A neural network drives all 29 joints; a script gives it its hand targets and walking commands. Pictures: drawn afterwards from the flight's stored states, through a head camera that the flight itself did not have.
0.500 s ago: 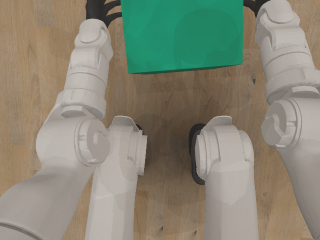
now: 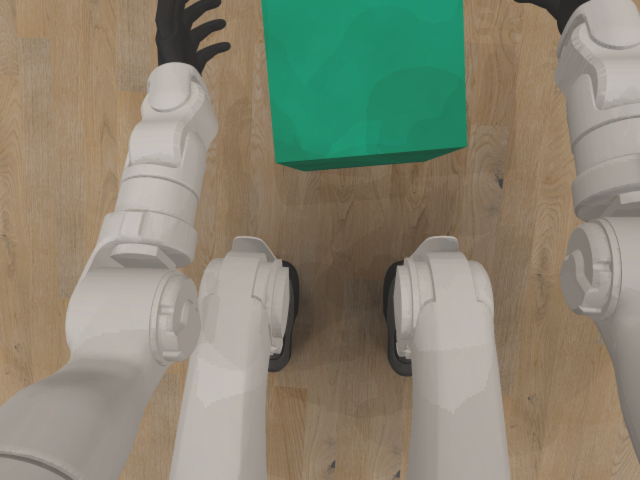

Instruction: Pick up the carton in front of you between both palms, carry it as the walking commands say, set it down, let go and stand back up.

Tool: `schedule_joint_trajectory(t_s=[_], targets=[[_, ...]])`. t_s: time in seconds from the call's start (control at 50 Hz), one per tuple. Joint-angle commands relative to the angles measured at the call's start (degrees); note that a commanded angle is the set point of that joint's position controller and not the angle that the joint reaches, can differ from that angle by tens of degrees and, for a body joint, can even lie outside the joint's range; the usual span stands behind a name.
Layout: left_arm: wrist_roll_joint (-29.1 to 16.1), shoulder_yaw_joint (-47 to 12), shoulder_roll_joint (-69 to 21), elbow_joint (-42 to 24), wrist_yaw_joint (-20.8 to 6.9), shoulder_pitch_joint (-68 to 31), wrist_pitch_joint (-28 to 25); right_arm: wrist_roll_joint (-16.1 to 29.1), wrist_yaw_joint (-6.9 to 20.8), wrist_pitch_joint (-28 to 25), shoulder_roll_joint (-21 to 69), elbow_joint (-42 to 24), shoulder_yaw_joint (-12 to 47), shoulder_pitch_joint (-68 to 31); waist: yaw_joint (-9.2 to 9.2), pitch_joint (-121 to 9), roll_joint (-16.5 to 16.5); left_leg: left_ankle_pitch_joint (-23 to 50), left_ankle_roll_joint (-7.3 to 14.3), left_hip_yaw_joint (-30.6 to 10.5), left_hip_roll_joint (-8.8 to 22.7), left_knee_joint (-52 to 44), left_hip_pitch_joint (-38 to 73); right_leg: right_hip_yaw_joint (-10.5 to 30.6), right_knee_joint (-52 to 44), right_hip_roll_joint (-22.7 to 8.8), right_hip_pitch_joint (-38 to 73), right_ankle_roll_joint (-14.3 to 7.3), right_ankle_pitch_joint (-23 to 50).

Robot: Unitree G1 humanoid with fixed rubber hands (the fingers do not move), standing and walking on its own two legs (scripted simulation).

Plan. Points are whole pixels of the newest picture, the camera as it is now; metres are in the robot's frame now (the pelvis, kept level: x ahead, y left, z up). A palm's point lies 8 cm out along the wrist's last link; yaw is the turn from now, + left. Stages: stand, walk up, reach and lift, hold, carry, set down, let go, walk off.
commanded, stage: set down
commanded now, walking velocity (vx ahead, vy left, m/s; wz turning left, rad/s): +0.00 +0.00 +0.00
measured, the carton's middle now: (361, 89) +0.52 -0.05 -0.28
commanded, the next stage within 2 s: let go in 0.74 s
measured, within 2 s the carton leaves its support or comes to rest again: neither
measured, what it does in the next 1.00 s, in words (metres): rises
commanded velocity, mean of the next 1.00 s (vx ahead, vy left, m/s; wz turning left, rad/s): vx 0.00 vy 0.00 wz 0.00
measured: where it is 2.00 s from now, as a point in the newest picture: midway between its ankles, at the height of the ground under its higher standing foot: (339, 335)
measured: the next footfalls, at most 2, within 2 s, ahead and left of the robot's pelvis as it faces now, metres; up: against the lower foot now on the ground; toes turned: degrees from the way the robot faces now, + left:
none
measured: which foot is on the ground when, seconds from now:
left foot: down 0.00-1.00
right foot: down 0.00-1.00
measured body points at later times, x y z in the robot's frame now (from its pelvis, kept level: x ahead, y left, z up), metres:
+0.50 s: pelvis +0.03 +0.00 +0.13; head +0.34 -0.04 +0.45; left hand +0.52 +0.15 +0.02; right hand +0.55 -0.25 +0.02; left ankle +0.12 +0.12 -0.37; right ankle +0.11 -0.11 -0.37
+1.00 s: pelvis +0.06 +0.00 +0.27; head +0.32 -0.04 +0.64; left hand +0.48 +0.15 +0.15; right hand +0.49 -0.27 +0.15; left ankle +0.12 +0.12 -0.37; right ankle +0.11 -0.11 -0.37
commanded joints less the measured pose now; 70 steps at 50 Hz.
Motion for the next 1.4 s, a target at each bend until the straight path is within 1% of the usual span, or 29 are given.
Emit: schedule_joint_trajectory(t_s=[0.0,0.04,0.06,0.18,0.2,0.22,0.28,0.3,0.32,0.4,0.44,0.46,0.56,0.64,0.66,0.7,0.76,0.8,0.84,0.86,0.9,0.94,0.96,1.04,1.08,1.18,1.22,1.24,1.38], targets=[[2.7,3.5,6.6,-4.4,-1.4,-7.5,-1.3,-2.6,0.2,-1.6,-3.7,-11.4,-2.9,-13.7,1.23,-59.0,-11.6,12.3,0.1,5.0,-0.6,-11.0,19.2,-1.1,-15.7,-0.2,39.0,1.1,15.4],[4.1,4.8,5.9,-6.9,-1.0,-7.4,-1.8,-2.6,0.4,-1.1,-5.6,-6.2,-5.2,-12.0,2.77,-61.3,-8.1,11.0,-0.5,5.8,-1.6,-14.1,24.8,-2.0,-18.1,0.5,36.9,1.1,12.5],[2.0,2.7,5.8,-5.3,-1.2,-11.9,-0.8,-3.4,0.1,-0.8,-4.0,-4.5,-3.5,-11.3,-2.38,-62.0,-11.6,10.4,-0.5,5.3,-0.7,-13.6,22.1,-1.8,-19.6,0.1,39.9,1.1,13.0],[2.3,2.9,4.0,-11.9,-1.4,-7.2,-0.8,-2.8,0.2,-1.1,-5.1,-16.0,-4.2,-12.8,3.43,-71.4,-5.4,16.0,-0.7,6.5,-1.8,-21.4,34.1,-1.9,-26.0,0.9,46.2,1.1,17.5],[4.6,5.7,8.2,-10.2,-0.7,-7.2,-0.2,-5.9,0.1,0.3,-7.0,-9.2,-6.5,-10.5,-0.35,-69.4,-11.2,11.5,-0.2,6.0,-1.4,-22.1,30.9,-3.8,-26.6,1.5,44.3,2.0,13.3],[2.5,3.5,3.4,-10.4,-0.9,-7.9,0.6,-2.0,0.6,1.1,0.5,-9.2,-1.8,-10.4,4.05,-64.2,-9.4,11.8,-0.5,7.0,-1.7,-24.5,29.4,-2.8,-28.8,1.0,46.1,1.5,13.3],[2.5,2.0,1.0,-10.6,-1.8,-4.9,0.1,-5.7,1.6,-0.6,-1.8,-9.7,-7.3,-7.3,-1.71,-67.3,-8.2,15.0,-1.2,5.5,-1.6,-26.1,30.2,-3.6,-29.7,1.6,47.5,0.1,18.5],[4.3,3.6,2.6,-9.5,-1.9,-4.2,0.4,-5.8,2.0,0.1,-3.7,-8.6,-5.9,-9.0,2.05,-70.1,-7.7,16.4,-1.8,6.3,-1.8,-26.0,33.7,-2.0,-30.7,0.8,49.4,1.3,19.5],[3.2,2.8,2.3,-12.6,-1.5,-2.1,0.3,-7.9,1.9,-0.4,-6.2,-9.8,-9.1,-4.7,-3.91,-74.7,-8.7,16.0,-1.7,5.1,-1.8,-26.8,36.2,-3.9,-31.1,1.2,52.9,1.2,20.9],[7.1,5.8,5.0,-18.7,-1.5,1.2,-1.0,-5.9,2.5,-0.4,-4.8,-14.3,-7.3,-1.9,3.17,-80.4,-6.5,24.0,-1.1,6.6,-2.9,-30.9,42.3,-2.5,-34.8,2.5,58.3,1.5,27.7],[4.8,2.4,1.7,-21.9,-1.9,1.6,0.4,-5.2,3.0,0.3,-5.2,-17.2,-9.2,-2.5,1.83,-78.6,-4.6,20.8,-1.3,5.3,-2.3,-35.2,43.9,-3.8,-37.4,2.2,59.4,1.1,25.4],[2.0,1.4,1.0,-17.7,-2.6,3.2,0.6,-5.8,3.5,0.1,-0.3,-16.1,-6.3,0.0,-3.04,-78.0,-13.3,23.0,-0.6,5.7,-3.0,-35.8,42.7,-4.2,-39.0,2.7,62.1,1.6,29.4],[4.4,1.3,-0.6,-17.4,-2.4,7.0,2.4,-5.7,5.4,1.1,-3.4,-13.3,-9.7,0.8,2.45,-69.8,-4.1,22.3,-2.0,3.0,-1.2,-42.9,51.7,-4.5,-43.4,2.7,56.4,0.9,24.0],[3.9,-0.4,-4.6,-14.5,-2.8,6.2,1.4,-9.3,6.6,-0.7,0.4,-9.3,-11.6,2.2,-1.52,-64.9,-6.3,27.3,-1.6,2.2,-0.5,-50.0,53.8,-5.5,-49.2,2.4,59.0,0.9,29.2],[7.6,5.2,1.8,-18.0,-2.6,6.9,0.2,-8.8,6.5,-1.3,-0.3,-14.9,-10.5,1.3,3.78,-70.5,-8.8,31.1,-1.0,2.6,-0.8,-48.5,57.6,-2.8,-50.4,1.6,59.3,1.5,30.0],[6.6,3.5,-0.8,-17.7,-2.6,4.8,0.2,-9.9,6.4,-1.3,-1.8,-11.8,-12.6,0.2,-0.96,-68.2,-9.4,25.3,-0.8,1.9,-1.0,-51.0,54.7,-4.1,-52.2,1.7,65.7,1.4,29.4],[7.8,4.2,-0.9,-13.1,-3.8,10.1,0.1,-9.7,5.2,-1.5,0.7,-10.0,-10.9,3.2,1.23,-67.0,-11.1,24.5,-1.2,2.4,-0.1,-54.7,56.9,-2.4,-57.0,1.7,71.2,1.7,28.7],[8.0,2.3,-1.4,-14.9,-4.6,12.6,-0.2,-14.6,4.9,-1.3,0.2,-9.7,-13.3,7.9,-2.49,-69.5,-8.7,26.3,-1.8,3.2,-0.9,-57.1,58.7,-2.5,-60.0,1.6,74.1,1.3,31.3],[10.5,3.9,-0.4,-16.8,-5.6,15.6,-1.0,-16.4,3.7,-1.3,3.1,-14.4,-13.5,10.9,0.82,-70.6,-9.0,29.4,-1.4,4.8,-1.5,-57.5,53.0,0.4,-61.3,0.7,82.4,1.6,37.8],[9.3,2.0,0.8,-17.4,-5.9,17.6,-1.1,-15.3,3.2,-1.0,4.0,-14.7,-12.8,15.2,-4.38,-72.3,-10.9,26.6,-0.6,3.6,-0.8,-60.5,59.1,-2.1,-61.4,1.4,86.2,2.5,36.1],[14.0,4.2,2.6,-19.5,-7.0,21.8,-1.1,-14.8,2.7,-1.0,4.1,-20.1,-15.0,17.6,2.18,-69.9,-3.8,27.5,0.1,3.0,-0.9,-61.3,62.0,0.4,-64.1,0.8,84.2,1.2,35.4],[11.9,1.9,2.0,-16.8,-8.5,30.3,-1.4,-16.7,2.0,-1.5,3.7,-24.3,-13.9,24.4,-0.85,-67.6,-10.3,30.9,0.3,2.7,-0.4,-63.9,65.1,-1.2,-67.8,1.1,86.6,1.9,38.8],[13.2,0.1,2.7,-17.1,-9.7,29.8,-2.1,-14.4,1.4,-1.6,7.0,-16.8,-13.1,32.7,-0.36,-57.3,-3.7,25.3,0.7,2.9,-0.1,-65.5,64.9,1.1,-70.4,-0.4,83.5,1.4,35.6],[11.6,-2.3,4.1,-21.4,-11.8,35.6,-3.2,-11.8,2.0,-3.2,7.1,-27.4,-9.0,33.8,1.81,-56.7,-6.8,25.3,1.5,1.1,1.0,-69.0,72.0,-0.4,-72.1,0.4,87.5,1.5,30.5],[11.0,-3.4,3.9,-20.6,-13.0,38.9,-3.1,-11.7,2.2,-4.3,8.0,-29.7,-8.7,39.0,-2.45,-55.1,-5.6,27.7,1.7,-0.1,1.2,-70.0,76.9,-0.3,-74.1,0.3,88.0,1.1,31.6],[8.0,-5.0,4.4,-22.2,-13.1,51.0,-5.7,-9.8,2.7,-5.7,9.5,-29.4,-5.5,51.0,4.12,-48.2,-3.0,34.5,1.1,-1.1,1.2,-75.0,84.8,-1.2,-77.0,0.5,94.4,1.3,34.9],[6.3,-8.7,2.4,-25.9,-14.9,56.1,-6.5,-10.9,1.6,-6.2,11.0,-29.5,-6.2,61.6,-3.91,-46.0,-10.2,33.7,1.4,-1.3,0.9,-76.8,86.4,-0.7,-80.5,0.3,101.6,1.7,41.0],[8.6,-6.7,4.7,-22.7,-14.8,62.0,-7.0,-10.7,1.7,-7.6,9.0,-33.4,-8.0,62.0,1.45,-49.9,-5.6,37.1,1.3,-0.7,1.5,-76.6,91.3,-1.0,-79.5,0.1,100.3,1.7,39.2],[8.1,-8.0,5.6,-25.3,-14.6,69.9,-9.0,-8.3,1.5,-9.8,8.7,-34.3,-6.3,74.6,-0.31,-37.8,-0.7,45.0,0.5,-2.9,2.3,-82.7,101.4,0.7,-85.9,-0.5,104.4,1.3,44.5]])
